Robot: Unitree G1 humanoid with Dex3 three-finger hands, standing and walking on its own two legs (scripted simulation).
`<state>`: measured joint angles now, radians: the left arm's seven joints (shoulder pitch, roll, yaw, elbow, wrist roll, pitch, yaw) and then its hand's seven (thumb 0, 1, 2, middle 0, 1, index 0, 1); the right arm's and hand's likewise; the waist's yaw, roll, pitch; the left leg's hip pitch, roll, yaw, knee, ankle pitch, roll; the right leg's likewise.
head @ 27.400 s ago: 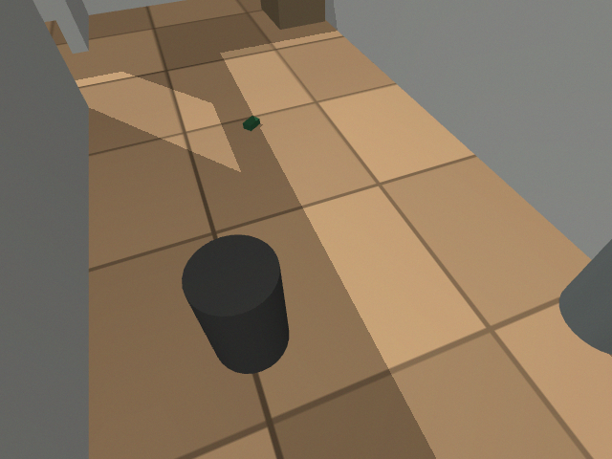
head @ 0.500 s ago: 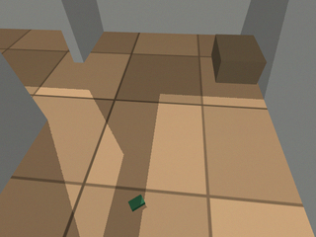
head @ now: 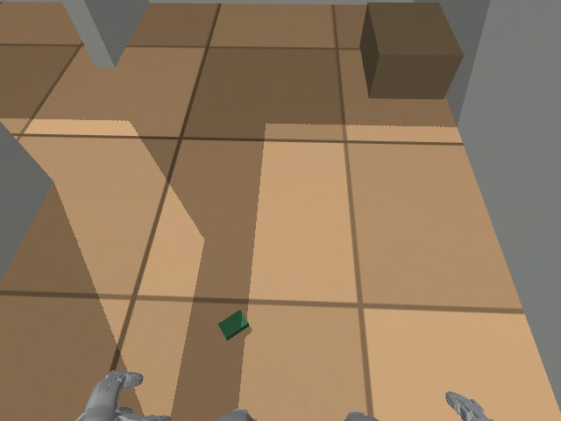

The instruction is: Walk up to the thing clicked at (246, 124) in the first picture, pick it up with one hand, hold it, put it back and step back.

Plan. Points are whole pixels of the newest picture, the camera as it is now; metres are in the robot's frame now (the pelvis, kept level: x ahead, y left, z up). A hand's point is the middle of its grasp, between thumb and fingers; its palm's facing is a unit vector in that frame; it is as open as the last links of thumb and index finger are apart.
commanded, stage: rise first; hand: left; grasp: from above
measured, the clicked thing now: (233, 324) +0.45 +0.20 -0.73
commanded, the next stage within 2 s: none
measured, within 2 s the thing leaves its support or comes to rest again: neither
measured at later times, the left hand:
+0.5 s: hand out of the picture +0.13 +0.26 -0.22, palm faces -0.18 -0.81 -0.56, open 13.8 cm
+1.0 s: hand (180, 362) +0.27 +0.28 -0.42, palm faces -0.30 -0.27 -0.91, open 13.9 cm
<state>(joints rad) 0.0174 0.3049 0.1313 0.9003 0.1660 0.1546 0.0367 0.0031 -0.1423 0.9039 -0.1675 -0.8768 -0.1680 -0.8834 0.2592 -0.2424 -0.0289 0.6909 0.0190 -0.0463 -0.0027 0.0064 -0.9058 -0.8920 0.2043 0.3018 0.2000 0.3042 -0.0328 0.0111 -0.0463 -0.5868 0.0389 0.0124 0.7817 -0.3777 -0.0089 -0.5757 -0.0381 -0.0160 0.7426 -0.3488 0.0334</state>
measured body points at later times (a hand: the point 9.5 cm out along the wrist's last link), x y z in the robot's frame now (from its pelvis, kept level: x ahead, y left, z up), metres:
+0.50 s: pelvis -0.01 +0.00 -0.07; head +0.10 +0.02 +0.36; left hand +0.14 +0.30 -0.19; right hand +0.18 -0.24 -0.16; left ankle +0.00 +0.12 -0.71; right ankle +0.01 -0.14 -0.71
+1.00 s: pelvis -0.08 -0.02 -0.27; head +0.12 -0.01 +0.14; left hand +0.29 +0.29 -0.37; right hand +0.07 -0.28 -0.41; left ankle +0.00 +0.12 -0.71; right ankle +0.01 -0.14 -0.71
